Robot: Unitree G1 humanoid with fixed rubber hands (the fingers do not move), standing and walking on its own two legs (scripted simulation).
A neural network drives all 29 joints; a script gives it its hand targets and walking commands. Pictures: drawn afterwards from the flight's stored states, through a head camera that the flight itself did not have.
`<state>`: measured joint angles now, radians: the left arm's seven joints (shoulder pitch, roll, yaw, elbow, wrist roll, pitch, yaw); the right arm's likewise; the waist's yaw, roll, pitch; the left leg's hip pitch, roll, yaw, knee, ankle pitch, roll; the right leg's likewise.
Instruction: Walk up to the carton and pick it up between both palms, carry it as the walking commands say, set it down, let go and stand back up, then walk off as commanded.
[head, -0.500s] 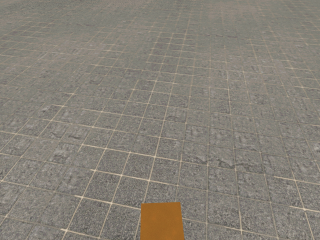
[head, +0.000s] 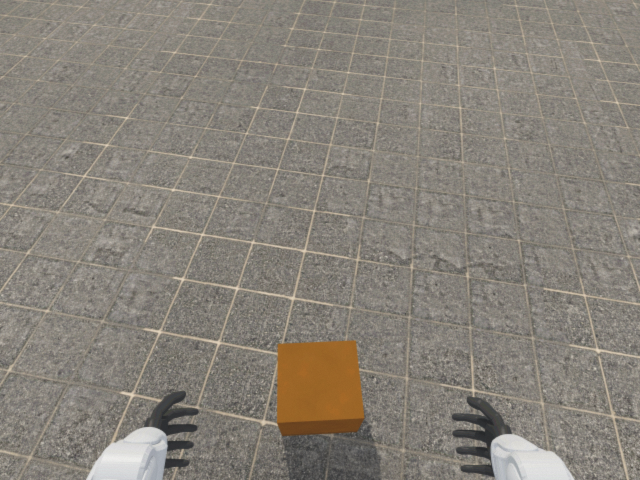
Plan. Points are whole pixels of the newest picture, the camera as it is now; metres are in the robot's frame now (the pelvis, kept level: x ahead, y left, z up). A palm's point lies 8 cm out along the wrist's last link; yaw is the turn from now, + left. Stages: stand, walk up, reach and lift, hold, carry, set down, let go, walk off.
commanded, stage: reach and lift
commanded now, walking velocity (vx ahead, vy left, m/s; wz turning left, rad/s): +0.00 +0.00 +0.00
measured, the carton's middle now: (318, 389) +0.41 +0.00 -0.65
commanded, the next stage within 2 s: none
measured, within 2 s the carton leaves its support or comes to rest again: neither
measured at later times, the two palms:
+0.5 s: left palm (174, 443) +0.21 +0.21 -0.15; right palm (484, 436) +0.21 -0.23 -0.15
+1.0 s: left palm (207, 342) +0.37 +0.20 -0.20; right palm (449, 337) +0.38 -0.23 -0.20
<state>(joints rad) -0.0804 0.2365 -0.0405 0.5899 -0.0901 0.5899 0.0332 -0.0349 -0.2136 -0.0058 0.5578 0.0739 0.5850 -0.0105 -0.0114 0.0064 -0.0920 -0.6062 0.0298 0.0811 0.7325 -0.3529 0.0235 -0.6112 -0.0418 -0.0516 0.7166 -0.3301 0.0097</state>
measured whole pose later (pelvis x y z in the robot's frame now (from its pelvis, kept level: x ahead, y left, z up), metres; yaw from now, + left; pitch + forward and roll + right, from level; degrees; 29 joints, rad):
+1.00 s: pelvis -0.12 +0.00 -0.11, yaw +0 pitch +30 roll +1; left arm -1.07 0.29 0.22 0.81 -0.11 0.34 0.11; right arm -1.11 -0.37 -0.20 0.89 0.09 0.32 -0.03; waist 0.00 0.01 0.18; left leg -1.40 0.03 0.08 1.18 -0.31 0.03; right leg -1.42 -0.04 0.00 1.18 -0.30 0.00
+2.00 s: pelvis -0.15 -0.01 -0.30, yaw +2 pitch +27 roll +0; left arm -1.36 0.41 0.08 0.80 -0.31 0.30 0.20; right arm -1.38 -0.47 -0.11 0.84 0.25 0.29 -0.12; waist 0.00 0.04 0.53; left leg -1.93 0.00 0.02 1.94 -0.49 0.02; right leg -1.93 -0.03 0.01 1.94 -0.49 0.00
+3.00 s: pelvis -0.12 -0.01 -0.40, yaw +1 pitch +31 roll +0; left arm -1.51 0.46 -0.03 1.19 -0.36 0.02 0.11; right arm -1.49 -0.48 0.05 1.19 0.38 0.03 -0.06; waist -0.01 0.00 0.52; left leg -2.26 0.01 0.01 2.29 -0.57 0.01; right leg -2.26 -0.02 0.01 2.29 -0.56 0.00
